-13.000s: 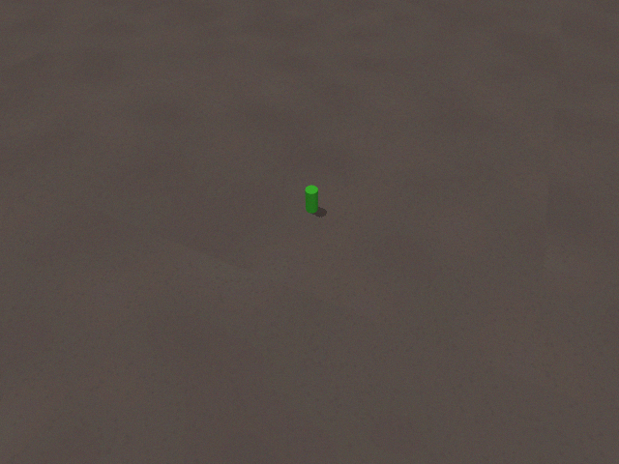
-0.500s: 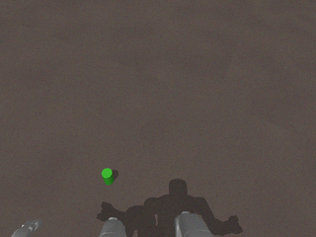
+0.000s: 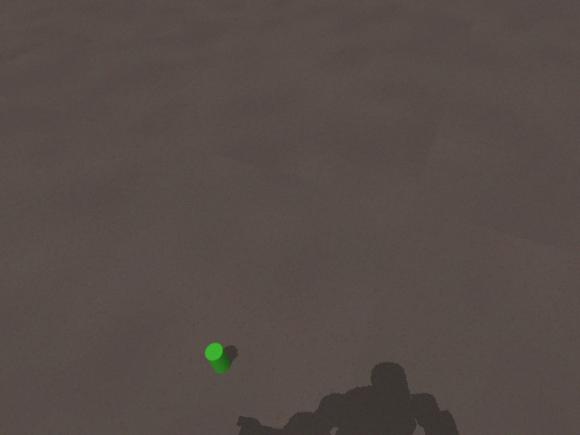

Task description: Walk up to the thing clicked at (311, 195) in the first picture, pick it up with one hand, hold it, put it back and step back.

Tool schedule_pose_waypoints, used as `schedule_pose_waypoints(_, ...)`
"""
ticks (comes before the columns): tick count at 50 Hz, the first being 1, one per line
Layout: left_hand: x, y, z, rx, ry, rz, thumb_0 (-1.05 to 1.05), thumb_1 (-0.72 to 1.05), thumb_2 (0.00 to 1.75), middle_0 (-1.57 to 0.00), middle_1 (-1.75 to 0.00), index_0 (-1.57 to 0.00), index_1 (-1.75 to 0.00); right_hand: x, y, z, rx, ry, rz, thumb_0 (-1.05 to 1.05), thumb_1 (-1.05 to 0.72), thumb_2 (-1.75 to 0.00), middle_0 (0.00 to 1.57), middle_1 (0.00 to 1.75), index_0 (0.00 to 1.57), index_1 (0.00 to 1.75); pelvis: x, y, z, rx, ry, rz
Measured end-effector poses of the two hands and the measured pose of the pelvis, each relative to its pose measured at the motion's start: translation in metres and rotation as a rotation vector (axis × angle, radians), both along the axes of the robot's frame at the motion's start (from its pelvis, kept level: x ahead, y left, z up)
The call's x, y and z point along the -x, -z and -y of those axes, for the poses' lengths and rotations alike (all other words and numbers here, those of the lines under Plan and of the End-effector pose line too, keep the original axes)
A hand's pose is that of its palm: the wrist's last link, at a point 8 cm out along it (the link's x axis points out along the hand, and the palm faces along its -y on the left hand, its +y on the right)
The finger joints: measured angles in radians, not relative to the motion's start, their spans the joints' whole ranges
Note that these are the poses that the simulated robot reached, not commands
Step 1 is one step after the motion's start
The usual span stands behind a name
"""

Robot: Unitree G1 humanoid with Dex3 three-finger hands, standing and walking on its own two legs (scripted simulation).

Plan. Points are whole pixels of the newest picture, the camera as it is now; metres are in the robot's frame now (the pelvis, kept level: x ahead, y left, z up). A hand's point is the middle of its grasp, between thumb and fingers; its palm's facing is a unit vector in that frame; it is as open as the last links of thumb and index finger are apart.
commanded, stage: stand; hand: left
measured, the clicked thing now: (217, 358) +0.49 +0.31 -0.70
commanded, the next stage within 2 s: rise first in 1.90 s
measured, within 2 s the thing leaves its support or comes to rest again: neither
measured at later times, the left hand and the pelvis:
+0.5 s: hand out of the picture +0.11 +0.26 -0.14, palm faces -0.03 -0.95 -0.32, open 7.3 cm; pelvis +0.01 +0.01 +0.02, yaw +0 degrees
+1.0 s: hand out of the picture +0.08 +0.28 -0.14, palm faces -0.02 -0.94 -0.35, open 7.3 cm; pelvis +0.02 +0.02 +0.02, yaw +0 degrees
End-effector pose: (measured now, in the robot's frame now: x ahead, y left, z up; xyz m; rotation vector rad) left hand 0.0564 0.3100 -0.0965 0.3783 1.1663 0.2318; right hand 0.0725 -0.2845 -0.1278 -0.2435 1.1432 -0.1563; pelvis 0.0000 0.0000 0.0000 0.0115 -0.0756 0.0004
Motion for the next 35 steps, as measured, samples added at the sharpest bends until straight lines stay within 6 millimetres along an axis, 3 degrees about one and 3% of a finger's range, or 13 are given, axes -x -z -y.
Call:
schedule_pose_waypoints(6,-0.025,-0.007,0.007,0.023,0.004,0.051,0.0,0.9,0.9,-0.2,-0.3,-0.21,-0.3,-0.001,-0.011,0.009,0.023,0.003,-0.011,0.01,-0.91,-0.9,0.21,0.3,0.21,0.3,-0.002,-0.009,0.001,0.007,-0.004,0.007)
schedule_pose_waypoints(16,-0.056,0.001,0.014,0.088,0.029,0.072,0.0,0.9,0.9,-0.2,-0.3,-0.21,-0.3,0.008,-0.031,0.019,0.09,0.033,-0.062,0.01,-0.91,-0.9,0.21,0.3,0.21,0.3,-0.008,-0.015,-0.004,0.017,0.002,-0.002)
schedule_pose_waypoints(23,-0.053,0.006,0.007,0.095,0.021,0.022,0.0,0.9,0.9,-0.2,-0.3,-0.21,-0.3,0.005,-0.032,0.011,0.092,0.033,-0.088,0.01,-0.91,-0.9,0.21,0.3,0.21,0.3,-0.011,-0.017,-0.009,0.018,0.006,-0.012)
schedule_pose_waypoints(35,-0.032,0.003,-0.007,0.07,-0.016,-0.037,0.0,0.9,0.9,-0.2,-0.3,-0.21,-0.3,-0.022,-0.028,-0.01,0.052,0.002,-0.052,0.01,-0.91,-0.9,0.21,0.3,0.21,0.3,-0.012,-0.019,-0.016,0.02,0.008,-0.011)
